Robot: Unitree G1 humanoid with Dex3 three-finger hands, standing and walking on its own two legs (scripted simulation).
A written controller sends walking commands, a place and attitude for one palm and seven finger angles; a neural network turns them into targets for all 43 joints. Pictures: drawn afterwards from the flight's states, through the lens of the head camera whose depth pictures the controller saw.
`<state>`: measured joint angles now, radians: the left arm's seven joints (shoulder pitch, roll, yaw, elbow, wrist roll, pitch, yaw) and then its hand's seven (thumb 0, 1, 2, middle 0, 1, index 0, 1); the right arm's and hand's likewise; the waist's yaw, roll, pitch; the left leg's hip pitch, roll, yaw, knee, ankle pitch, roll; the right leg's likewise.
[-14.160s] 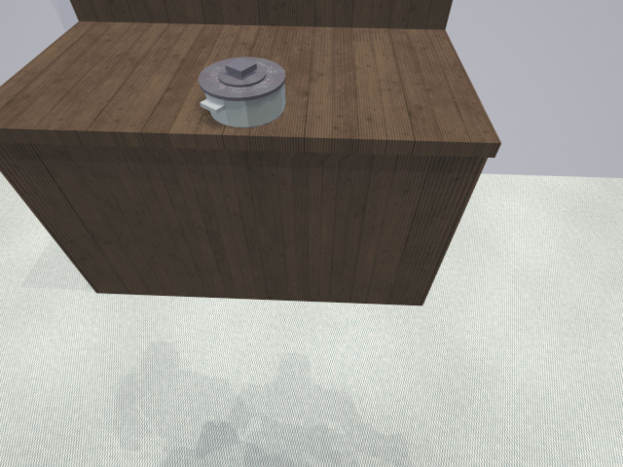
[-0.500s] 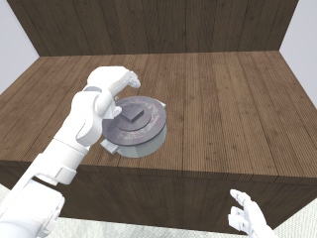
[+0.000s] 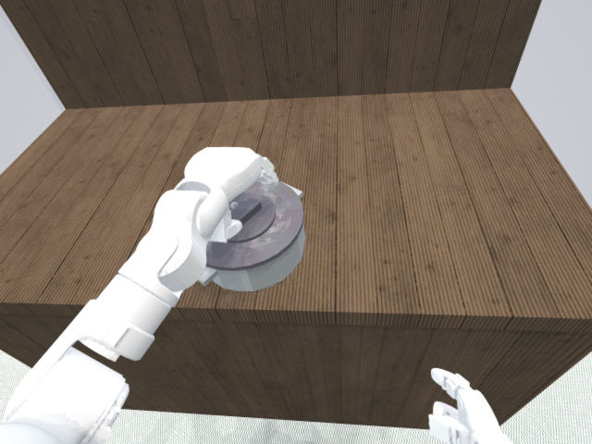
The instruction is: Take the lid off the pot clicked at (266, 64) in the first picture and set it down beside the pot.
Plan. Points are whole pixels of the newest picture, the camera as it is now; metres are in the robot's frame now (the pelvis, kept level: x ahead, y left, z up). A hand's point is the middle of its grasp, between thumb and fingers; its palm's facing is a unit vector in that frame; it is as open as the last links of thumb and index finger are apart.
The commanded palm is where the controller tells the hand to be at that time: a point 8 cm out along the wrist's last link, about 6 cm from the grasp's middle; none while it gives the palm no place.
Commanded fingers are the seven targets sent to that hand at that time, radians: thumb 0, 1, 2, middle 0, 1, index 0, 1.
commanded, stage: move the open hand above the knob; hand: left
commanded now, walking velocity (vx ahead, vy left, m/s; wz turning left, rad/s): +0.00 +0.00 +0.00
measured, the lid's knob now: (239, 208) +0.44 +0.11 +0.09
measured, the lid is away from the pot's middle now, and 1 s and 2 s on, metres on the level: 0.00 0.00 0.00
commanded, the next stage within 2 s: lower the open fingers around the knob in 0.40 s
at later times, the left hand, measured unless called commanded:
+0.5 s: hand (214, 179) +0.41 +0.12 +0.17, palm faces -0.11 -0.08 -0.99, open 10.1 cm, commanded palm +0.38 +0.12 +0.22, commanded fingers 0.00 -0.32 1.50 -0.84 -0.08 -0.84 -0.08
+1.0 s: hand (229, 200) +0.41 +0.11 +0.13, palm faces -0.23 -0.03 -0.97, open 10.1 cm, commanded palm +0.39 +0.12 +0.19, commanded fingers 0.00 -0.32 1.50 -0.84 -0.08 -0.84 -0.08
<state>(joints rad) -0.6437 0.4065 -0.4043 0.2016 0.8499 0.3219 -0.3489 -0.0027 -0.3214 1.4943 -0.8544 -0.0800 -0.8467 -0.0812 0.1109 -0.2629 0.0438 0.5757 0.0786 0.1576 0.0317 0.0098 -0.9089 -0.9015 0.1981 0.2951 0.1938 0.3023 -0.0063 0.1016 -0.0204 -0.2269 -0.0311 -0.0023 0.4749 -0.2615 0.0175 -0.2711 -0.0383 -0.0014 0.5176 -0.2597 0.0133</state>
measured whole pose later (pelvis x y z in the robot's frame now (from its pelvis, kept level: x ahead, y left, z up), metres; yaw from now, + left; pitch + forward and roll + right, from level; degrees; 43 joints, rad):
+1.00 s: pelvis +0.01 +0.00 +0.00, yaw +0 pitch +1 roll +1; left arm -0.71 0.39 -0.39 0.36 0.85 0.32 -0.34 0.00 -0.32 1.49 -0.84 -0.07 -0.85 -0.08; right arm 0.12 -0.26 0.04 0.61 0.07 0.12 0.00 0.01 -0.91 -0.90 0.20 0.30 0.19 0.30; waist -0.02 0.09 -0.01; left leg -0.23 -0.03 -0.01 0.47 -0.27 0.02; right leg -0.27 -0.04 -0.01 0.51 -0.27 0.01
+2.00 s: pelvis +0.01 +0.00 +0.00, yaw +0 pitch +3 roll +1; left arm -0.72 0.35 -0.38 0.49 0.87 0.33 -0.32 0.00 -0.12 1.26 -0.70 -0.38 -0.74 -0.40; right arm 0.14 -0.26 0.03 0.60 0.08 0.14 0.01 0.01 -0.91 -0.90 0.20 0.29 0.19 0.30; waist -0.03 0.09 -0.04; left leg -0.25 -0.03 -0.01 0.49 -0.28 0.02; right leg -0.29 -0.04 -0.01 0.51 -0.27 0.01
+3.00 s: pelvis +0.01 +0.00 +0.00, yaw +1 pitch +2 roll +1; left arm -0.69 0.36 -0.40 0.43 0.86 0.34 -0.32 0.05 0.06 1.14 -0.68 -0.68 -0.67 -0.65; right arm 0.14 -0.26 0.02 0.60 0.08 0.14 0.02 0.01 -0.91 -0.90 0.20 0.29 0.19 0.30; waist -0.03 0.10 -0.03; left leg -0.24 -0.03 -0.01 0.48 -0.27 0.02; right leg -0.28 -0.04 -0.01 0.51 -0.27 0.01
